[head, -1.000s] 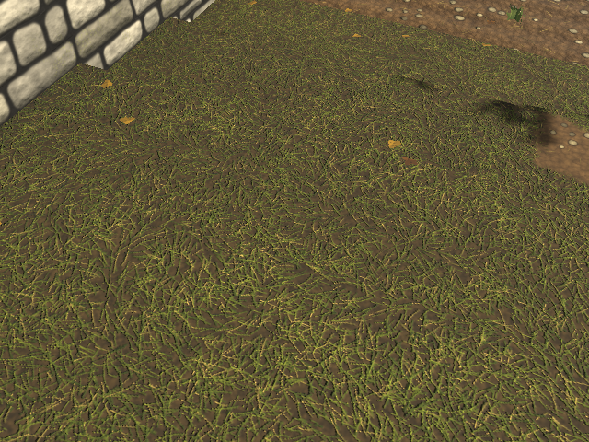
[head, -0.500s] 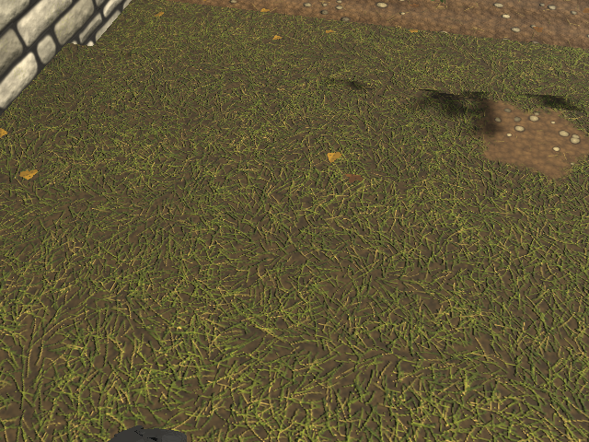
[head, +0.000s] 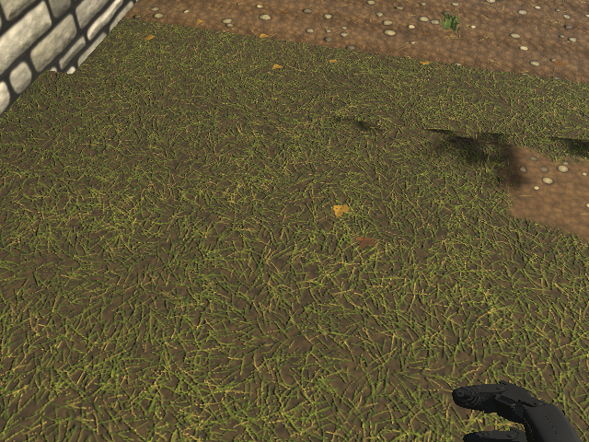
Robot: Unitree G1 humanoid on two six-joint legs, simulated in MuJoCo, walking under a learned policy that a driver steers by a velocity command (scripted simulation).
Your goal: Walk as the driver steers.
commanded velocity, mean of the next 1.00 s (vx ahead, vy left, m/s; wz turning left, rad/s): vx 0.50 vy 0.00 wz -0.57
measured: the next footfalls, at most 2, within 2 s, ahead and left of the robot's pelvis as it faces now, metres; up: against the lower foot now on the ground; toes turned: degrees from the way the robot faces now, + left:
right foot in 0.54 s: +0.33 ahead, -0.20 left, +0.00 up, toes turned -22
left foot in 0.98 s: +0.69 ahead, -0.15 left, -0.14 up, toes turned -33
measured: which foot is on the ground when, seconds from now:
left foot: down 0.00-0.58, up 0.60-0.96, down 0.98-1.00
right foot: down 0.00-0.00, up 0.02-0.52, down 0.54-0.96, up 0.98-1.00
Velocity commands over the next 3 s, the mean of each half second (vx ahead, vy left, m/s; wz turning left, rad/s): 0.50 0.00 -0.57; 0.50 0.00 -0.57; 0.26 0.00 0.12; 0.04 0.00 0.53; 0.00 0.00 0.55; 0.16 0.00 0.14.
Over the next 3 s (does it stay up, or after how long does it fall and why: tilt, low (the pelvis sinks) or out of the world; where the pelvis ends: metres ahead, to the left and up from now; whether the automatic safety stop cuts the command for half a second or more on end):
stays up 0.81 -0.34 -0.12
